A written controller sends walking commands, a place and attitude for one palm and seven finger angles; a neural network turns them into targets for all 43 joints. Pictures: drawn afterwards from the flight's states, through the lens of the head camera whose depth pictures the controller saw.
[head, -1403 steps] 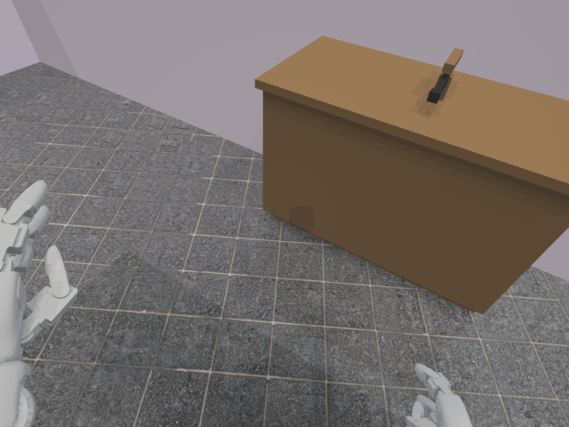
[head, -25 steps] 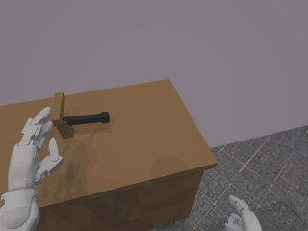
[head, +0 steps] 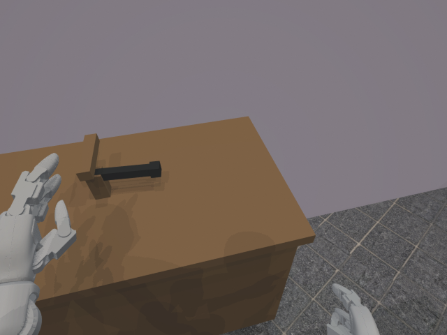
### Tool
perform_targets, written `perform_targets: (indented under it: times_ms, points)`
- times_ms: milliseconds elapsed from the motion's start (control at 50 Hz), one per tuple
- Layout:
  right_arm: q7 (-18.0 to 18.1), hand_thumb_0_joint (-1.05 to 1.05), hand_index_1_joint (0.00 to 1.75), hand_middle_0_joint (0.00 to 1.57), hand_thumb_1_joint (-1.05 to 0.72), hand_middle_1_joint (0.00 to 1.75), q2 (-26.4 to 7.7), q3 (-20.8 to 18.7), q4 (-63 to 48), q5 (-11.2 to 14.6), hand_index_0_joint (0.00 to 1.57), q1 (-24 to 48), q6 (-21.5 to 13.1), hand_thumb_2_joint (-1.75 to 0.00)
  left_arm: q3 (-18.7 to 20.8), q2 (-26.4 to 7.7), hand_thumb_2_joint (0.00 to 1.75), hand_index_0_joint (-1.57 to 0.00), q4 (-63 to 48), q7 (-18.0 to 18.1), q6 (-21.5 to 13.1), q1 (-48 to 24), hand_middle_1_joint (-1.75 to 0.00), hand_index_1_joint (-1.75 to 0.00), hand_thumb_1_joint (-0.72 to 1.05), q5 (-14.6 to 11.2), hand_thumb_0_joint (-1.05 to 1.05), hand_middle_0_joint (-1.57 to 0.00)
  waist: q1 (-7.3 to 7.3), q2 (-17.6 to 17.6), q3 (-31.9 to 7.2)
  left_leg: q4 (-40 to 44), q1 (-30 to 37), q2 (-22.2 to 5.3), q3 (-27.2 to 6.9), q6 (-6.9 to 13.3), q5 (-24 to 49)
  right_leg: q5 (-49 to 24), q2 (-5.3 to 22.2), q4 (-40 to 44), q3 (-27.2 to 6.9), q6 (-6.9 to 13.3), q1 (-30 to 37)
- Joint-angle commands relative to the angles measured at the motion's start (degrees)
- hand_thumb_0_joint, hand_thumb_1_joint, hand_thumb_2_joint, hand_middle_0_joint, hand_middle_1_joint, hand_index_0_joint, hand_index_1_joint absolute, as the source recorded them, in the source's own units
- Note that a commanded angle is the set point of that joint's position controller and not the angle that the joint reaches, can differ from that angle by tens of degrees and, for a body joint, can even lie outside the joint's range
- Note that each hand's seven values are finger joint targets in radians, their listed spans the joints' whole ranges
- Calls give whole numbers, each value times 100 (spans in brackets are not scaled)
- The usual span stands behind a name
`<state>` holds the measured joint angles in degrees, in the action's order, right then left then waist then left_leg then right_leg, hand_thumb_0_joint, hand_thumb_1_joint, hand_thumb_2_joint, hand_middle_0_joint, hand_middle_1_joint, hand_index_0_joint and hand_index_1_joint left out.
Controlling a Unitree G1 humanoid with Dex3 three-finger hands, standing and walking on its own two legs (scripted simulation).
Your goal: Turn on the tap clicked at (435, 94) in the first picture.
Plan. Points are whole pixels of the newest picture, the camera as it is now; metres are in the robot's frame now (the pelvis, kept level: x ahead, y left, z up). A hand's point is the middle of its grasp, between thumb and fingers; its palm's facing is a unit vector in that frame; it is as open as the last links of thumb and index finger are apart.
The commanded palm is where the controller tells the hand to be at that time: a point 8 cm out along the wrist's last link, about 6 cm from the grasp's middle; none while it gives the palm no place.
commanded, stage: step back with the hand held close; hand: left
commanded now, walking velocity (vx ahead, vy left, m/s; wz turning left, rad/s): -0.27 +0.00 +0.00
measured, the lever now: (155, 169) +0.46 +0.23 +0.03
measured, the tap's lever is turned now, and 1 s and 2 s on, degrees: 83 83 83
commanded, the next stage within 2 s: stop stepping back and stand still in 1.20 s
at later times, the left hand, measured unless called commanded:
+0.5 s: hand (25, 261) +0.15 +0.27 +0.17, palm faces +0.35 -0.81 -0.47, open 7.5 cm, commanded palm +0.10 +0.30 +0.18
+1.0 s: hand out of the picture +0.09 +0.27 +0.17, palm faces +0.38 -0.80 -0.46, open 7.5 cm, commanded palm +0.03 +0.31 +0.18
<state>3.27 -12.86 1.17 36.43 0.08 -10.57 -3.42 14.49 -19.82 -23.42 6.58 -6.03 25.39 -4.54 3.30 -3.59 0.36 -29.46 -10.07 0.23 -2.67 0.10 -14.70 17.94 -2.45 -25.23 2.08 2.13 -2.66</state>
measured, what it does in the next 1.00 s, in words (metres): walks backwards: left foot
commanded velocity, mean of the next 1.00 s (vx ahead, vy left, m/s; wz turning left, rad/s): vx -0.30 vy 0.00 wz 0.00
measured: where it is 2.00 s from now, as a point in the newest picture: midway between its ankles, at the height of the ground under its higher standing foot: outside the picture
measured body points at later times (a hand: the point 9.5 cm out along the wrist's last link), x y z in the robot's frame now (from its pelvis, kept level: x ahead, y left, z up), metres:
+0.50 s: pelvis -0.06 +0.03 -0.01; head -0.04 +0.03 +0.44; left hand +0.12 +0.31 +0.20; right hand +0.11 -0.21 -0.09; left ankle +0.02 +0.12 -0.74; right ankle -0.04 -0.10 -0.74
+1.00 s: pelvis -0.12 +0.03 -0.01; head -0.09 +0.04 +0.43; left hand +0.06 +0.31 +0.19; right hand +0.06 -0.20 -0.09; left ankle -0.04 +0.15 -0.74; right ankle -0.06 -0.10 -0.74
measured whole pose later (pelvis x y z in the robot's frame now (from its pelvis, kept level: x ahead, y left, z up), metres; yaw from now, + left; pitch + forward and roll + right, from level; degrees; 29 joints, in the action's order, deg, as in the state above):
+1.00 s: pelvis -0.12 +0.03 -0.01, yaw +0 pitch +0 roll -1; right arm 3.6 -11.3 0.0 32.2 -0.6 -10.0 -5.0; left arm 23.2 -25.0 -32.5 7.6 -11.7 28.3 -3.1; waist 1.0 0.4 3.6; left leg -35.5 -24.7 -1.0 -1.9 -0.5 -11.2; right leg 12.0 -1.8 -34.1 -1.0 -0.5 -22.0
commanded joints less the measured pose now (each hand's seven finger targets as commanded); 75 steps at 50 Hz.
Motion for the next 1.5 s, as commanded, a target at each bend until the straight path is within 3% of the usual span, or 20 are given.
perform_targets:
  times_ms: [0, 60, 160, 320, 440, 560, 660, 720, 800, 860, 980, 1020, 1060, 1100, 1200, 1240, 1280, 1420, 1460, 1480]
  points:
    - [64, 0, 30, 20, -90, 30, -629, -226, -1179, 71, 20, 790, -294, -90, 1711, -2055, 90, -20, -1973, 133, -648, -2079, -30, -30, 90, -51, 0, -20, -37, 3, 6, 66, 202, -276, -142, 304, 824, -2168, 619, 809, -808, -25, -1057]
    - [92, 0, 30, 20, -90, 30, -587, -258, -1011, 26, 20, 666, -162, -90, 1018, -1097, 90, -20, -757, -53, -644, -872, -30, -30, 90, 4, 0, -20, -161, 734, -221, -239, 295, -322, -181, 296, 1482, -3088, 894, 552, -731, -46, -1055]
    - [34, 0, 30, 20, -90, 30, -686, -323, -1303, 89, 20, 599, 35, -90, 704, -755, 90, -20, -828, -157, -546, 136, -30, -30, 90, -4, 0, -20, -112, 66, -847, 0, 349, -590, -264, 341, 2421, -2492, 691, 154, -427, -222, -980]
    - [176, 0, 30, 20, -90, 30, -700, -342, -1455, 40, 20, 736, -12, -90, 1546, -1789, 90, -20, -2206, 95, -809, -211, -30, -30, 90, 45, 0, -20, -119, 12, -758, 257, -532, -550, -546, 310, 556, -1247, 707, 155, -600, -64, -1231]
    - [193, 0, 30, 20, -90, 30, -777, -381, -1335, 3, 20, 524, -325, -90, 1283, -1200, 90, -20, -1921, 138, -884, 152, -30, -30, 90, 145, 0, -20, -162, -1120, -775, 1404, -1467, -904, -1248, 500, -1690, -181, 64, -705, -215, -280, -743]
    - [213, 0, 30, 20, -90, 30, -741, -362, -1256, 21, 20, 419, -421, -90, 1052, -934, 90, -20, -1369, 100, -772, 145, -30, -30, 90, 194, 0, -20, -186, -68, -523, 1246, -1770, -911, -1182, 548, -2008, -250, 101, -545, -413, -301, -859]
    - [157, 0, 30, 20, -90, 30, -572, -342, -1091, 9, 20, 363, -320, -90, 929, -1181, 90, -20, -1682, 181, -735, -511, -30, -30, 90, 115, 0, -20, -324, 1600, -472, -1556, -657, -82, -106, 54, -685, -259, 1736, 997, -1861, 572, -2494]
    - [105, 0, 30, 20, -90, 30, -551, -310, -1064, -10, 20, 421, -299, -90, 1145, -1482, 90, -20, -2040, 264, -779, -671, -30, -30, 90, 117, 0, -20, -391, 948, -714, -1237, -700, -162, -150, 28, -94, -2015, 1887, 307, -1613, 597, -1950]
    - [133, 0, 30, 20, -90, 30, -686, -336, -1211, -15, 20, 595, -311, -90, 1358, -1342, 90, -20, -2193, 299, -916, -165, -30, -30, 90, 133, 0, -20, -213, -1044, -591, 850, -1348, -1203, -1235, 514, 535, -698, 352, -1049, -486, -240, -1404]
    - [80, 0, 30, 20, -90, 30, -588, -390, -1204, -107, 20, 389, -340, -90, 1434, -1226, 90, -20, -2117, 207, -926, 267, -30, -30, 90, 114, 0, -20, -198, -1206, -773, 1090, -1637, -1358, -1306, 644, 568, 312, 125, -1581, -317, -304, -1123]
    - [52, 0, 30, 20, -90, 30, -637, -393, -1128, -65, 20, 311, -492, -90, 1270, -1137, 90, -20, -2184, 135, -1003, 161, -30, -30, 90, 164, 0, -20, -192, -307, -922, 247, -1314, -1109, -740, 424, 772, -1107, 360, -520, -574, -276, -974]
    - [83, 0, 30, 20, -90, 30, -634, -444, -1180, -28, 20, 308, -464, -90, 1320, -1257, 90, -20, -2104, 191, -950, 25, -30, -30, 90, 169, 0, -20, -260, 600, -763, -241, -1901, -573, -284, 186, -1327, -898, 1012, -86, -1461, 35, -1229]
    - [58, 0, 30, 20, -90, 30, -483, -446, -1007, 7, 20, 177, -410, -90, 1158, -1234, 90, -20, -1938, 303, -891, 42, -30, -30, 90, 105, 0, -20, -279, 1535, -750, -2192, -1154, -14, 215, -134, -1238, 305, 2178, 1097, -2431, 657, -2360]
    - [38, 0, 30, 20, -90, 30, -332, -355, -952, -57, 20, 319, -327, -90, 1169, -1260, 90, -20, -1914, 339, -758, -12, -30, -30, 90, 147, 0, -20, -296, 1626, -785, -3302, -1272, -50, 63, -114, -1339, -313, 2318, 1123, -2205, 835, -2351]
    - [108, 0, 30, 20, -90, 30, -421, -276, -982, -46, 20, 297, -202, -90, 1292, -1269, 90, -20, -2020, 349, -819, -28, -30, -30, 90, 120, 0, -20, -438, 842, -585, 155, -698, -145, 296, 34, -584, -970, 1451, -126, -1135, 154, -2063]
    - [162, 0, 30, 20, -90, 30, -702, -378, -1093, -96, 20, 247, -275, -90, 1306, -1193, 90, -20, -2454, 384, -969, -165, -30, -30, 90, 120, 0, -20, -410, -1561, -582, 1347, -727, -1779, -1521, 709, 578, 158, 273, -2182, -295, -343, -2506]
    - [95, 0, 30, 20, -90, 30, -514, -470, -915, -107, 20, 71, -540, -90, 1451, -1285, 90, -20, -2316, 423, -1009, -170, -30, -30, 90, 85, 0, -20, -338, -1003, -867, 962, -350, -2194, -1216, 1019, 2540, 1079, 103, -3961, -703, -330, -3054]
    - [-43, 0, 30, 20, -90, 30, -702, -412, -1019, 59, 20, 266, -726, -90, 1047, -897, 90, -20, -1989, 297, -644, -420, -30, -30, 90, 153, 0, -20, -322, -930, -251, 955, -1691, -1287, -379, 425, -2414, 307, 131, -1160, -14, -325, -1041]
    - [-1, 0, 30, 20, -90, 30, -624, -381, -996, 31, 20, 247, -611, -90, 923, -856, 90, -20, -1653, 258, -548, -508, -30, -30, 90, 284, 0, -20, -306, 11, -293, -88, -1825, -638, 237, 223, -2471, 284, 177, 106, -49, -122, -659]
    - [8, 0, 30, 20, -90, 30, -560, -405, -988, 13, 20, 253, -536, -90, 1020, -1032, 90, -20, -1529, 238, -521, -572, -30, -30, 90, 293, 0, -20, -331, 1276, -212, -1542, -1896, -185, 583, 98, -2121, 939, 887, 878, -1206, 254, -1128]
